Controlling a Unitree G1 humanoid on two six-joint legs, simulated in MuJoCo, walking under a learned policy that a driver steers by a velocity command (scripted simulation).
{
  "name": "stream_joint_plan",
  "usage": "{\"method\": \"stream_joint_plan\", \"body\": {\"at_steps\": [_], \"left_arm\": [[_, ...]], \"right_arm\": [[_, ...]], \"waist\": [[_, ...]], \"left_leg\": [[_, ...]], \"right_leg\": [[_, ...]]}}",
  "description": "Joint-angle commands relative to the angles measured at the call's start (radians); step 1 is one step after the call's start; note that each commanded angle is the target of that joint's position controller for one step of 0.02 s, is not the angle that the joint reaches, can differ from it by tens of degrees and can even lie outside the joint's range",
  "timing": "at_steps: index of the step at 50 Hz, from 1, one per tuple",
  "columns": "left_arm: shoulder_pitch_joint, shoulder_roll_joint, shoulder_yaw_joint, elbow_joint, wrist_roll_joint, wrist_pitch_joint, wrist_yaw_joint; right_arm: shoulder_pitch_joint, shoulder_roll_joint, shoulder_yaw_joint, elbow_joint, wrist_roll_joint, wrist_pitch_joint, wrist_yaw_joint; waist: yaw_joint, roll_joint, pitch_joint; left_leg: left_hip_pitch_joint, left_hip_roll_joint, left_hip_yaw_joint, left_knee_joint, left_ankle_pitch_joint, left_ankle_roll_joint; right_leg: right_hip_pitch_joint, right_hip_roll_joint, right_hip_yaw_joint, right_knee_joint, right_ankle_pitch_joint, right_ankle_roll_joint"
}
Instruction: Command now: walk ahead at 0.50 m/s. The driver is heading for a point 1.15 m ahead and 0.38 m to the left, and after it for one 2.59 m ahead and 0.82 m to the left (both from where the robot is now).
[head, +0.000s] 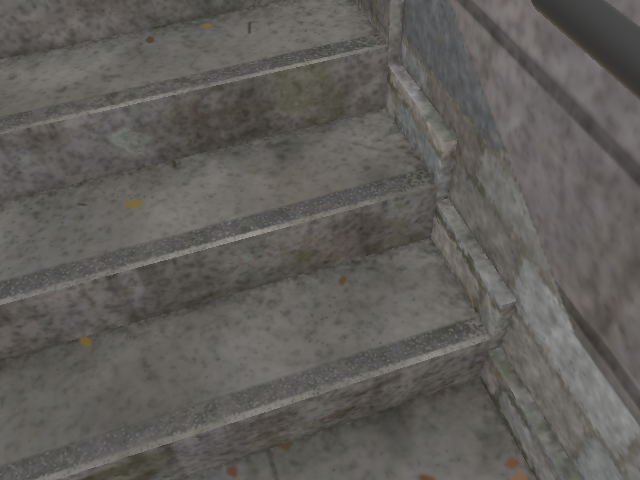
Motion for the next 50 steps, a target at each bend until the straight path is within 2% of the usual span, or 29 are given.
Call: {"method": "stream_joint_plan", "body": {"at_steps": [1,5,7,9,11,13,16,17,18,19,20,21,22,23,24,25,27,29,32,33,34,36,41,42,43,45,48,49,50], "left_arm": [[0.104,0.103,0.021,0.010,-0.016,-0.019,0.004],[0.167,0.107,0.021,0.065,-0.024,-0.036,0.006],[0.177,0.099,0.014,0.078,-0.034,-0.042,0.007],[0.140,0.109,0.013,0.075,-0.033,-0.033,0.004],[0.174,0.075,-0.001,0.098,-0.039,-0.034,0.016],[0.149,0.123,0.009,0.098,-0.035,-0.037,0.023],[0.148,0.129,0.002,0.124,-0.042,-0.028,0.039],[0.127,0.189,0.022,0.116,-0.032,-0.023,0.040],[0.117,0.189,0.022,0.115,-0.029,-0.010,0.041],[0.114,0.185,0.031,0.089,-0.030,0.002,0.031],[0.101,0.156,0.021,0.057,-0.025,0.003,0.035],[0.160,0.043,-0.003,0.002,-0.034,0.000,0.020],[0.162,0.085,0.002,0.016,-0.025,0.000,0.018],[0.113,0.103,0.007,0.008,-0.016,-0.005,0.012],[0.062,0.094,0.000,0.007,-0.014,-0.010,0.019],[0.026,0.095,-0.003,0.006,0.000,0.002,0.029],[0.035,0.091,-0.008,-0.001,0.009,0.028,0.014],[0.035,0.077,-0.015,-0.010,0.004,0.042,0.007],[-0.089,0.100,-0.013,-0.053,0.004,0.053,0.010],[-0.056,0.048,-0.026,-0.044,0.004,0.065,0.010],[-0.053,0.055,-0.026,-0.047,0.001,0.075,0.019],[-0.107,0.069,-0.021,-0.080,0.016,0.081,0.025],[-0.267,0.077,-0.036,-0.164,0.011,0.073,0.021],[-0.285,0.073,-0.041,-0.178,0.015,0.069,0.020],[-0.286,0.052,-0.042,-0.185,0.018,0.069,0.021],[-0.395,0.012,-0.059,-0.264,0.026,0.069,0.032],[-0.537,-0.021,-0.086,-0.358,0.017,0.052,0.037],[-0.559,-0.019,-0.091,-0.386,0.009,0.051,0.034],[-0.589,-0.047,-0.116,-0.431,0.013,0.062,0.032]], "right_arm": [[-0.026,-0.015,0.004,-0.059,-0.033,0.007,0.015],[-0.142,-0.003,0.018,-0.102,-0.029,0.012,0.028],[-0.198,-0.005,0.023,-0.130,-0.027,0.011,0.034],[-0.228,-0.010,0.025,-0.134,-0.003,0.018,0.042],[-0.289,0.015,0.038,-0.161,-0.009,0.028,0.034],[-0.303,0.009,0.039,-0.173,-0.014,0.033,0.038],[-0.273,-0.015,0.032,-0.169,-0.011,0.025,0.033],[-0.203,-0.031,0.026,-0.148,-0.010,0.019,0.026],[-0.128,-0.041,0.017,-0.125,-0.017,0.014,0.028],[0.012,-0.082,-0.006,-0.065,-0.025,0.002,0.018],[0.121,-0.161,-0.036,-0.043,-0.045,0.002,0.001],[0.104,-0.286,-0.068,-0.060,-0.046,0.006,-0.019],[0.089,-0.264,-0.069,-0.065,-0.003,0.015,-0.018],[0.017,-0.212,-0.060,-0.092,0.013,0.021,-0.019],[-0.018,-0.156,-0.049,-0.100,0.015,0.026,-0.016],[-0.061,-0.119,-0.039,-0.115,0.017,0.023,-0.022],[-0.031,-0.095,-0.027,-0.095,0.029,0.018,-0.029],[0.006,-0.131,-0.038,-0.086,0.027,0.015,-0.024],[0.050,-0.126,-0.038,-0.100,0.034,0.018,-0.033],[0.024,-0.105,-0.035,-0.115,0.009,0.027,-0.040],[0.035,-0.110,-0.036,-0.119,0.001,0.020,-0.044],[0.073,-0.116,-0.033,-0.131,0.004,0.019,-0.049],[0.258,-0.130,-0.026,-0.091,0.000,0.021,-0.082],[0.273,-0.131,-0.024,-0.085,-0.004,0.023,-0.082],[0.326,-0.114,-0.019,-0.077,-0.009,0.018,-0.077],[0.400,-0.122,-0.018,-0.039,-0.007,0.011,-0.071],[0.383,-0.097,-0.001,-0.006,-0.022,-0.016,-0.067],[0.358,-0.090,0.006,0.007,-0.018,-0.015,-0.066],[0.348,-0.084,0.013,0.026,0.005,-0.002,-0.063]], "waist": [[0.016,-0.094,-0.023],[0.036,-0.106,-0.011],[0.041,-0.130,0.005],[0.034,-0.168,0.023],[0.045,-0.139,0.063],[0.032,-0.144,0.084],[0.011,-0.153,0.068],[-0.008,-0.163,0.015],[-0.037,-0.135,-0.036],[-0.070,-0.107,-0.106],[-0.117,-0.013,-0.152],[-0.026,0.284,-0.163],[-0.035,0.215,-0.240],[-0.005,0.116,-0.163],[0.003,0.005,-0.107],[0.028,-0.007,-0.072],[0.045,0.006,-0.083],[0.050,0.024,-0.091],[0.000,0.032,-0.058],[0.013,0.101,-0.110],[0.015,0.077,-0.124],[-0.007,0.025,-0.097],[-0.080,-0.026,0.009],[-0.079,-0.039,0.005],[-0.102,0.059,-0.013],[-0.122,0.022,0.045],[-0.106,0.014,0.150],[-0.085,-0.002,0.173],[-0.078,-0.009,0.176]], "left_leg": [[-0.263,0.080,-0.048,0.035,0.104,-0.026],[-0.362,0.079,-0.063,0.013,0.196,-0.062],[-0.366,0.079,-0.048,-0.015,0.258,-0.070],[-0.329,0.084,-0.028,-0.106,0.318,-0.062],[-0.296,0.086,-0.009,-0.205,0.373,-0.054],[-0.229,0.073,0.024,-0.268,0.378,-0.039],[-0.145,0.043,0.046,-0.354,0.286,0.014],[-0.065,0.006,0.085,-0.324,0.232,0.035],[0.000,-0.036,0.107,-0.378,0.167,0.059],[0.151,-0.083,0.124,-0.453,0.186,0.065],[0.348,0.083,-0.089,-0.458,0.162,0.109],[0.565,0.318,-0.551,-0.550,0.284,0.246],[0.553,0.323,-0.652,-0.653,0.302,0.268],[0.444,0.292,-0.522,-0.647,0.303,0.240],[0.332,0.247,-0.415,-0.654,0.440,0.205],[0.247,0.209,-0.355,-0.662,0.564,0.174],[0.184,0.166,-0.286,-0.666,0.681,0.151],[0.175,0.141,-0.268,-0.667,0.718,0.135],[0.174,0.118,-0.275,-0.676,0.674,0.081],[0.213,0.115,-0.274,-0.609,0.830,0.079],[0.205,0.131,-0.319,-0.583,0.804,0.080],[0.260,0.147,-0.404,-0.584,0.669,0.112],[0.480,0.183,-0.514,-0.618,0.619,0.188],[0.526,0.196,-0.512,-0.615,0.712,0.198],[0.605,0.228,-0.553,-0.566,0.778,0.252],[0.720,0.283,-0.594,-0.548,0.690,0.283],[0.555,0.231,-0.484,-0.624,0.548,0.182],[0.460,0.203,-0.450,-0.677,0.476,0.155],[0.300,0.155,-0.406,-0.772,0.451,0.122]], "right_leg": [[0.263,-0.260,0.286,-0.252,0.109,-0.130],[0.310,-0.259,0.134,-0.262,0.329,-0.125],[0.278,-0.250,0.065,-0.285,0.336,-0.115],[0.256,-0.223,0.015,-0.297,0.284,-0.096],[0.240,-0.239,-0.015,-0.319,0.303,-0.092],[0.231,-0.243,-0.061,-0.313,0.307,-0.073],[0.302,-0.278,-0.085,-0.206,0.496,-0.056],[0.321,-0.280,-0.105,-0.083,0.662,-0.054],[0.336,-0.268,-0.137,0.084,0.761,-0.055],[0.277,-0.193,-0.176,0.298,0.660,-0.023],[0.052,-0.171,-0.158,0.549,0.379,0.001],[-0.382,0.014,-0.128,0.877,-0.331,0.050],[-0.406,-0.012,0.064,0.959,-0.341,0.031],[-0.415,-0.061,0.094,0.930,-0.222,0.019],[-0.360,-0.089,0.089,0.844,-0.150,0.027],[-0.314,-0.108,0.094,0.775,-0.138,0.039],[-0.231,-0.100,0.090,0.693,-0.156,0.062],[-0.234,-0.085,0.074,0.658,-0.147,0.079],[-0.294,-0.078,0.060,0.587,-0.044,0.104],[-0.319,-0.046,0.002,0.752,-0.073,0.103],[-0.355,-0.056,0.023,0.828,-0.075,0.111],[-0.512,-0.079,0.049,0.962,-0.077,0.114],[-0.832,-0.072,0.043,1.120,-0.185,0.116],[-0.877,-0.068,0.039,1.153,-0.199,0.111],[-1.005,-0.040,0.016,1.420,-0.317,0.089],[-1.339,-0.041,0.050,1.741,-0.535,0.042],[-1.427,-0.028,0.054,1.797,-0.696,-0.018],[-1.373,-0.031,0.027,1.696,-0.659,-0.019],[-1.217,-0.040,-0.008,1.520,-0.639,-0.025]]}}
